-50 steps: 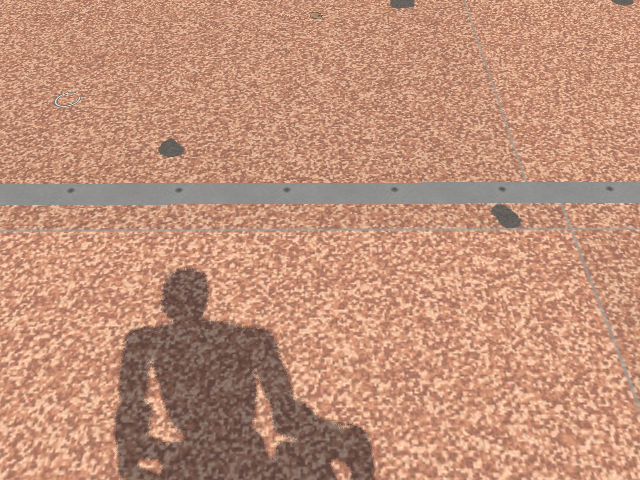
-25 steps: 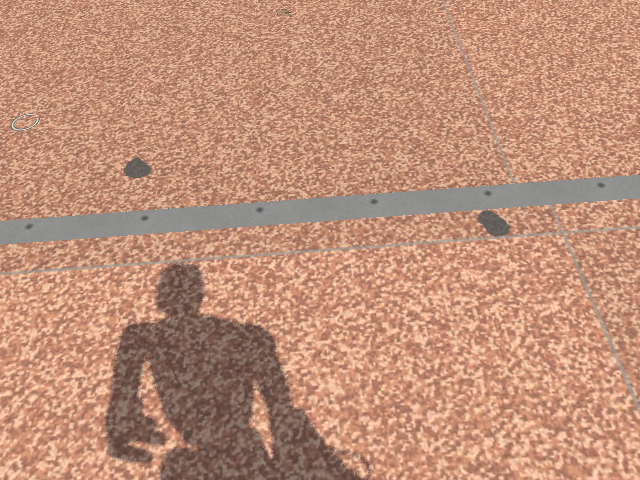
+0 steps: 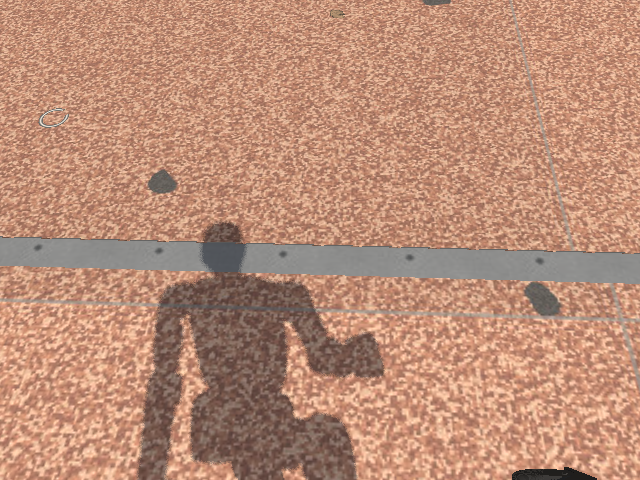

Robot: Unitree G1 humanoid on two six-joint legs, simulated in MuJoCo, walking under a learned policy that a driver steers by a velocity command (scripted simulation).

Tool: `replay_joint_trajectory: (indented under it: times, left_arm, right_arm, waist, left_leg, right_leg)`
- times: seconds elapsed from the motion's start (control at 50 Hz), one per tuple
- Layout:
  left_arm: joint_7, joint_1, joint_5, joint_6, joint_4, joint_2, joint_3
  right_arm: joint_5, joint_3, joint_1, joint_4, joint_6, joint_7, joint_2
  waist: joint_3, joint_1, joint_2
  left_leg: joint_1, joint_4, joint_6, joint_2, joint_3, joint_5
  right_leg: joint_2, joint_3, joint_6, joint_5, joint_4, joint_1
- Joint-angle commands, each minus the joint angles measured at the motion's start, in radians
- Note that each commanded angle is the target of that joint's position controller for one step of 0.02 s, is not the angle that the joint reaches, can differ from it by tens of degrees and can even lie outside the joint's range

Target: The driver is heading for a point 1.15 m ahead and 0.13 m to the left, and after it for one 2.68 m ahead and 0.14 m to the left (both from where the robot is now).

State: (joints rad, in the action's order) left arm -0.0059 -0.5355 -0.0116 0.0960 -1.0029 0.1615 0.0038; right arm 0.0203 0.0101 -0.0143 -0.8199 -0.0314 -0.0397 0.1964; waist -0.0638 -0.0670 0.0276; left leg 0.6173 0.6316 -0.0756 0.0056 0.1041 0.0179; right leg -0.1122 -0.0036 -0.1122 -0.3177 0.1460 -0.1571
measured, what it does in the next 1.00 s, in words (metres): walks ahead: left foot, then right foot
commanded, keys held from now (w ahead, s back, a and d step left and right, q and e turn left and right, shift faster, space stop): w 0.74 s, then w+q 0.26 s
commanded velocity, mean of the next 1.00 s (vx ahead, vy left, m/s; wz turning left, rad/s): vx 0.50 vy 0.00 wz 0.06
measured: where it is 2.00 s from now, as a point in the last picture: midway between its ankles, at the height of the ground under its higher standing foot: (343, 284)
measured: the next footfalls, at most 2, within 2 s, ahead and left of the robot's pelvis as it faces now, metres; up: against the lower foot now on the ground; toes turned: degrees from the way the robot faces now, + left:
left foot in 0.08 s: +0.22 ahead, +0.06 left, +0.00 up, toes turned +3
right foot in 0.64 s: +0.52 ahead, -0.11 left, +0.00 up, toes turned -3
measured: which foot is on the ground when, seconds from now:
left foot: up 0.00-0.06, down 0.08-0.64, up 0.66-1.00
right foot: down 0.00-0.10, up 0.12-0.62, down 0.64-1.00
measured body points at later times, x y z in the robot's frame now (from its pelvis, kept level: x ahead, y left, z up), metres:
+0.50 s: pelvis +0.27 +0.00 +0.01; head +0.30 +0.01 +0.46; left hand +0.45 +0.22 -0.11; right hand +0.18 -0.22 -0.13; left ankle +0.18 +0.06 -0.73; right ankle +0.45 -0.14 -0.68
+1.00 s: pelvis +0.54 -0.04 +0.01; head +0.55 -0.05 +0.46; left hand +0.46 +0.19 -0.13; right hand +0.67 -0.27 -0.13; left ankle +0.67 +0.12 -0.67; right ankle +0.48 -0.10 -0.73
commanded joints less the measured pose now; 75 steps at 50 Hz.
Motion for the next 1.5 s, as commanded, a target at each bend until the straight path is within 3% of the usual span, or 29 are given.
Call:
replay_joint_trajectory:
  times: [0.02, 0.06, 0.08, 0.1, 0.12, 0.14, 0.18, 0.22, 0.28, 0.44, 0.54, 0.58, 0.62, 0.64, 0.66, 0.68, 0.72, 0.76, 0.86, 1.08, 1.18, 1.2, 1.22, 1.24, 1.26, 1.3, 1.32, 1.4, 1.5]
  left_arm:
    - [-0.016, -0.015, -0.004, 0.01, 0.012, 0.161, 0.028]
    - [-0.02, 0.013, -0.013, -0.001, 0.007, 0.187, 0.035]
    - [-0.015, 0.044, -0.006, -0.001, 0.017, 0.19, 0.034]
    - [-0.011, 0.033, -0.005, 0.002, 0.047, 0.14, 0.024]
    - [0.0, -0.085, 0.017, -0.004, 0.035, 0.091, 0.025]
    - [-0.003, 0.01, -0.009, -0.006, 0.05, 0.168, 0.038]
    - [0.008, 0.129, -0.012, -0.003, 0.078, 0.148, 0.041]
    - [0.019, 0.112, -0.028, -0.029, 0.071, 0.102, 0.034]
    - [0.033, 0.17, -0.028, -0.048, 0.093, 0.089, 0.034]
    - [0.037, 0.509, -0.008, -0.053, 0.192, 0.085, 0.021]
    - [0.033, 0.617, -0.01, -0.046, 0.233, 0.098, 0.02]
    - [0.028, 0.56, -0.01, -0.036, 0.222, 0.111, 0.028]
    - [0.008, 0.294, -0.017, -0.021, 0.132, 0.143, 0.05]
    - [-0.005, 0.11, -0.04, -0.009, 0.086, 0.211, 0.073]
    - [-0.007, 0.02, -0.056, -0.013, 0.078, 0.314, 0.1]
    - [0.008, 0.061, -0.008, -0.029, 0.073, 0.271, 0.097]
    - [0.015, 0.238, 0.001, -0.024, 0.093, 0.162, 0.07]
    - [0.007, 0.266, -0.004, -0.011, 0.075, 0.093, 0.05]
    - [0.002, 0.155, -0.008, 0.021, 0.024, 0.129, 0.056]
    - [-0.027, -0.013, -0.007, 0.006, -0.023, 0.142, 0.043]
    - [-0.043, 0.047, -0.01, -0.021, -0.006, 0.21, 0.061]
    - [-0.038, 0.073, -0.004, -0.027, 0.012, 0.219, 0.065]
    - [-0.031, 0.079, 0.0, -0.022, 0.049, 0.179, 0.057]
    - [-0.008, 0.089, 0.014, -0.013, 0.129, 0.122, 0.051]
    - [-0.004, 0.217, -0.001, 0.001, 0.158, 0.188, 0.062]
    - [-0.003, 0.236, 0.012, 0.018, 0.165, 0.189, 0.066]
    - [-0.005, 0.227, -0.006, 0.001, 0.165, 0.171, 0.065]
    - [0.002, 0.255, -0.028, -0.07, 0.196, 0.139, 0.062]
    - [0.021, 0.37, -0.034, -0.073, 0.241, 0.151, 0.054]
  right_arm:
    - [-0.003, 0.023, 0.002, 0.045, -0.019, 0.017, 0.095]
    - [-0.004, 0.044, 0.236, -0.036, -0.03, 0.035, 0.133]
    - [0.009, 0.059, 0.39, -0.079, -0.038, 0.047, 0.161]
    - [0.028, 0.082, 0.528, -0.095, -0.038, 0.056, 0.246]
    - [0.016, 0.083, 0.465, -0.094, -0.025, 0.044, 0.238]
    - [-0.016, 0.077, 0.358, -0.079, -0.024, 0.032, 0.187]
    - [-0.011, 0.053, 0.264, -0.079, -0.041, 0.024, 0.091]
    - [-0.006, 0.037, 0.288, -0.114, -0.062, 0.031, 0.058]
    - [-0.013, 0.042, 0.363, -0.156, -0.082, 0.032, 0.096]
    - [-0.013, 0.027, 0.532, -0.21, -0.075, 0.037, 0.097]
    - [0.005, 0.025, 0.591, -0.238, -0.061, 0.053, 0.116]
    - [0.008, 0.029, 0.557, -0.239, -0.059, 0.059, 0.13]
    - [0.0, 0.032, 0.516, -0.234, -0.056, 0.061, 0.146]
    - [-0.011, 0.024, 0.502, -0.207, -0.061, 0.06, 0.127]
    - [-0.048, 0.004, 0.606, -0.183, -0.061, 0.051, 0.02]
    - [-0.022, 0.034, 0.589, -0.2, -0.058, 0.055, 0.117]
    - [-0.007, 0.039, 0.44, -0.151, -0.062, 0.05, 0.104]
    - [0.009, 0.04, 0.437, -0.152, -0.039, 0.04, 0.067]
    - [0.007, 0.045, 0.358, -0.122, 0.009, 0.018, 0.043]
    - [0.006, 0.02, 0.004, 0.024, 0.004, 0.002, 0.03]
    - [0.014, 0.054, 0.225, -0.025, -0.002, 0.016, 0.084]
    - [0.021, 0.076, 0.379, -0.074, -0.007, 0.022, 0.124]
    - [0.028, 0.108, 0.498, -0.093, -0.01, 0.038, 0.223]
    - [0.005, 0.122, 0.441, -0.069, 0.002, 0.037, 0.291]
    - [-0.017, 0.119, 0.43, -0.076, 0.014, 0.043, 0.265]
    - [-0.016, 0.095, 0.34, -0.076, 0.009, 0.047, 0.172]
    - [-0.023, 0.088, 0.308, -0.07, 0.001, 0.051, 0.151]
    - [-0.028, 0.088, 0.309, -0.065, -0.039, 0.047, 0.186]
    - [-0.004, 0.095, 0.39, -0.048, -0.03, 0.046, 0.214]
  waist:
    - [0.001, 0.075, -0.109]
    - [0.113, 0.17, -0.116]
    - [0.187, 0.243, -0.095]
    - [0.305, 0.263, 0.042]
    - [0.335, 0.152, 0.191]
    - [0.171, 0.139, 0.028]
    - [-0.003, 0.081, -0.061]
    - [-0.005, 0.031, -0.039]
    - [-0.015, 0.023, -0.006]
    - [-0.039, 0.117, 0.033]
    - [-0.05, 0.14, 0.044]
    - [-0.029, 0.095, 0.051]
    - [0.099, -0.024, 0.03]
    - [0.215, -0.089, -0.016]
    - [0.365, -0.057, -0.228]
    - [0.36, -0.05, -0.139]
    - [0.094, 0.019, -0.06]
    - [0.031, 0.082, -0.071]
    - [-0.015, 0.099, -0.081]
    - [-0.069, 0.018, -0.086]
    - [0.079, 0.133, -0.128]
    - [0.155, 0.206, -0.101]
    - [0.256, 0.247, 0.022]
    - [0.328, 0.173, 0.213]
    - [0.216, 0.197, 0.043]
    - [0.046, 0.105, -0.083]
    - [0.027, 0.064, -0.096]
    - [0.029, 0.02, -0.014]
    - [0.091, 0.082, 0.05]
  left_leg:
    - [-0.163, -0.053, -0.051, -0.064, 0.025, 0.055]
    - [-0.389, -0.117, -0.091, -0.096, 0.01, 0.106]
    - [-0.62, -0.156, -0.129, -0.019, -0.067, 0.107]
    - [-0.808, -0.163, -0.19, 0.239, -0.366, 0.216]
    - [-0.945, -0.314, -0.338, 0.413, -0.842, 0.318]
    - [-0.793, -0.386, -0.309, 0.365, -0.746, 0.409]
    - [-0.532, -0.463, -0.246, 0.289, -0.52, 0.267]
    - [-0.424, -0.49, -0.187, 0.216, -0.383, 0.137]
    - [-0.404, -0.521, -0.175, 0.183, -0.281, 0.012]
    - [-0.554, -0.502, -0.092, 0.13, -0.164, -0.229]
    - [-0.728, -0.419, -0.123, 0.194, -0.178, -0.359]
    - [-0.741, -0.334, -0.111, 0.206, -0.161, -0.536]
    - [-0.68, -0.053, -0.08, 0.166, -0.117, -0.676]
    - [-0.48, 0.2, -0.059, 0.131, -0.095, -0.411]
    - [-0.127, 0.6, -0.003, -0.043, -0.015, 0.268]
    - [-0.029, 0.721, -0.014, -0.063, -0.142, 0.477]
    - [0.02, 0.669, -0.02, 0.026, -0.156, 0.341]
    - [-0.071, 0.565, -0.008, 0.067, -0.157, 0.29]
    - [-0.005, 0.474, 0.006, 0.072, -0.153, 0.157]
    - [0.046, 0.036, -0.033, 0.035, 0.004, 0.002]
    - [-0.288, -0.035, -0.133, -0.094, 0.065, 0.235]
    - [-0.499, -0.127, -0.17, -0.095, 0.014, 0.219]
    - [-0.732, -0.164, -0.242, 0.137, -0.286, 0.244]
    - [-0.946, -0.33, -0.407, 0.366, -0.849, 0.229]
    - [-0.883, -0.367, -0.376, 0.332, -0.742, 0.226]
    - [-0.622, -0.394, -0.287, 0.267, -0.534, -0.002]
    - [-0.527, -0.402, -0.249, 0.212, -0.454, -0.069]
    - [-0.373, -0.421, -0.204, 0.088, -0.329, -0.188]
    - [-0.436, -0.362, -0.148, 0.079, -0.345, -0.319]
  right_leg:
    - [0.296, -0.06, -0.004, 1.132, 0.144, 0.044]
    - [0.289, -0.053, 0.002, 1.21, 0.423, 0.042]
    - [0.264, -0.038, -0.001, 1.012, 0.635, 0.19]
    - [0.165, 0.025, -0.005, 0.484, 0.975, 0.367]
    - [0.0, -0.01, 0.023, -0.195, 1.272, 0.716]
    - [0.083, -0.067, 0.001, -0.096, 1.257, 0.806]
    - [0.151, -0.06, 0.005, 0.011, 1.141, 0.757]
    - [0.185, -0.056, 0.028, 0.033, 1.049, 0.661]
    - [0.207, -0.015, 0.055, 0.096, 0.966, 0.698]
    - [0.192, 0.069, 0.085, 0.357, 0.583, 0.788]
    - [0.154, 0.081, 0.052, 0.252, 0.469, 0.8]
    - [0.119, 0.09, 0.019, 0.165, 0.415, 0.688]
    - [0.063, 0.111, -0.03, 0.191, 0.318, 0.357]
    - [0.212, -0.046, -0.082, 0.173, 0.318, 0.078]
    - [0.527, -0.516, -0.22, 0.153, 0.263, -0.209]
    - [0.53, -0.659, -0.246, 0.147, 0.166, -0.152]
    - [0.446, -0.391, -0.184, 0.17, 0.097, 0.123]
    - [0.36, -0.23, -0.108, 0.24, 0.044, 0.285]
    - [0.328, -0.068, -0.071, 0.302, -0.025, 0.324]
    - [0.355, 0.142, -0.02, 0.62, 0.05, 0.099]
    - [0.375, 0.22, -0.006, 1.113, 0.461, 0.06]
    - [0.355, 0.238, 0.014, 0.977, 0.693, 0.173]
    - [0.294, 0.244, 0.046, 0.508, 1.041, 0.404]
    - [0.057, 0.111, 0.1, -0.231, 1.345, 0.81]
    - [0.131, -0.029, 0.091, -0.137, 1.329, 0.94]
    - [0.199, -0.026, 0.093, -0.002, 1.167, 0.865]
    - [0.222, -0.034, 0.107, 0.007, 1.081, 0.79]
    - [0.196, 0.007, 0.151, 0.078, 0.847, 0.65]
    - [0.159, 0.02, 0.132, 0.369, 0.812, 0.669]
